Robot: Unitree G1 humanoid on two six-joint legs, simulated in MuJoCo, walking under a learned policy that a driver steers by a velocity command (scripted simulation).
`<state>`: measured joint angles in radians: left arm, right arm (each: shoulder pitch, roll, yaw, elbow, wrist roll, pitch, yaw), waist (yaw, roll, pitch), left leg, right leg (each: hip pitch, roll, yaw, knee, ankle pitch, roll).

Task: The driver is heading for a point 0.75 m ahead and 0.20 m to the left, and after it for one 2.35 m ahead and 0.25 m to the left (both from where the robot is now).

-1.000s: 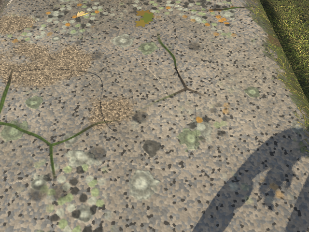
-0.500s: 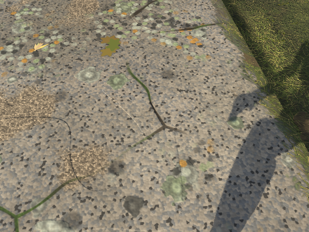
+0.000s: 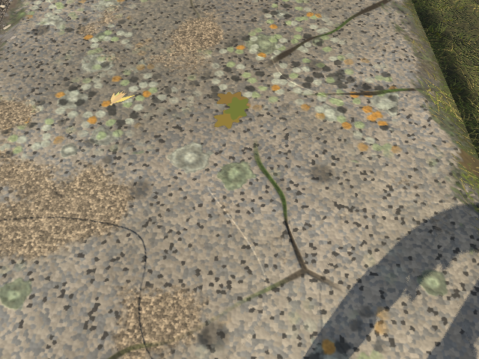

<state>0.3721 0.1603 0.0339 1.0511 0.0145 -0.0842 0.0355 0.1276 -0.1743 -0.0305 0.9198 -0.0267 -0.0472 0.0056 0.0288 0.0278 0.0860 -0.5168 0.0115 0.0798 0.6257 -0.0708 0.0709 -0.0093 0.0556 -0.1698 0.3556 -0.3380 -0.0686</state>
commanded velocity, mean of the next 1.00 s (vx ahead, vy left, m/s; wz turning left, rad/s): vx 0.26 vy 0.00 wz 0.42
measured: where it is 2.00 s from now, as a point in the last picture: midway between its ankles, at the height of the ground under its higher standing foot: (158, 289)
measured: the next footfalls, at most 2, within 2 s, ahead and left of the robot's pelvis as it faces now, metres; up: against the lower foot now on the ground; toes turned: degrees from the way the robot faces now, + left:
left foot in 0.04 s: +0.17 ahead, +0.07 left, +0.00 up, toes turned +4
right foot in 0.46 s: +0.07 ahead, -0.09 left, +0.00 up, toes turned +15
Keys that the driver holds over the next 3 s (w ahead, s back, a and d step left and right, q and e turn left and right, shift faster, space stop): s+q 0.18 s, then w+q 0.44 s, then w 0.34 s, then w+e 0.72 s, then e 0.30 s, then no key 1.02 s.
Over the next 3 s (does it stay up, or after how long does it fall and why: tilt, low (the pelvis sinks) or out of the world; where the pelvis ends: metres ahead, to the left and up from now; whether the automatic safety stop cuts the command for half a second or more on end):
stays up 0.67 0.30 0.01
